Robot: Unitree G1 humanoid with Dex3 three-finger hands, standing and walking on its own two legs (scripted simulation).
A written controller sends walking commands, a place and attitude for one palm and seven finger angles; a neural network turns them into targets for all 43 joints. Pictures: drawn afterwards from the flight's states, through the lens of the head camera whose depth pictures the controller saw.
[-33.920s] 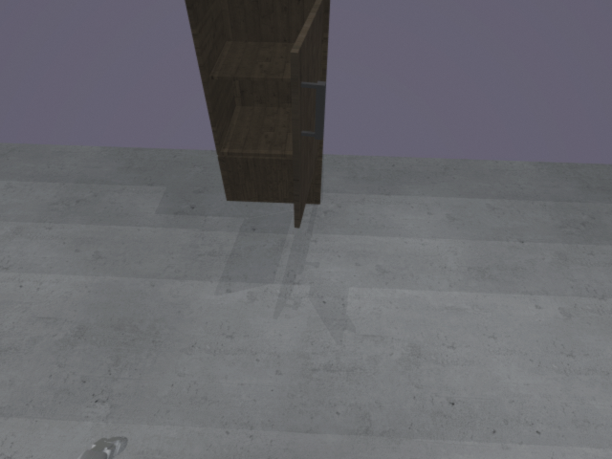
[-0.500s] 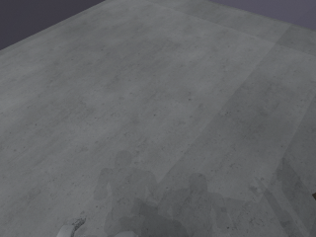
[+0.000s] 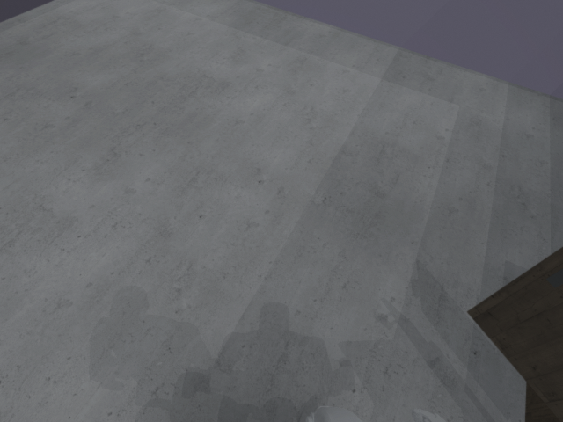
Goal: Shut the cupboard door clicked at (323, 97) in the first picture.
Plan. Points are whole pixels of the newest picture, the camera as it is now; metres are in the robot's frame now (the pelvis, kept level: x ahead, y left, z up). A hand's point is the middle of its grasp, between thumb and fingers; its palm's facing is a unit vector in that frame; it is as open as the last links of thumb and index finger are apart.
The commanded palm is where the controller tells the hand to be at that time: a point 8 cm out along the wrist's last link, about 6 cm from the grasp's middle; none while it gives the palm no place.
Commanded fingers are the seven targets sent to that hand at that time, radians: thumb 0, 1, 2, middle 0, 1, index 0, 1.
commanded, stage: turn to face it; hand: left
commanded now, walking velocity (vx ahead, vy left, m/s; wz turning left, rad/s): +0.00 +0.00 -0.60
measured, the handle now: out of the picture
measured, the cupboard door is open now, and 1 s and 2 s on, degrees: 55 55 55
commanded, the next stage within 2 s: take the last steps up to it in 1.60 s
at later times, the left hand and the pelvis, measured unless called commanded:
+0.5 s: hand (215, 407) +0.15 +0.11 -0.15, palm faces -0.27 -0.92 -0.27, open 7.4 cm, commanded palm none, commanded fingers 0.00 0.90 0.90 -0.20 -0.30 -0.20 -0.30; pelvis +0.00 -0.06 +0.00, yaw -17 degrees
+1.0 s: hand (220, 360) +0.23 +0.12 -0.16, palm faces -0.50 -0.83 -0.23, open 7.4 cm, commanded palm none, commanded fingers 0.00 0.90 0.90 -0.20 -0.30 -0.20 -0.30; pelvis +0.04 -0.03 +0.00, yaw -35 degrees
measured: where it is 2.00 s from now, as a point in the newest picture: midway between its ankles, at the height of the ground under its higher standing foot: outside the picture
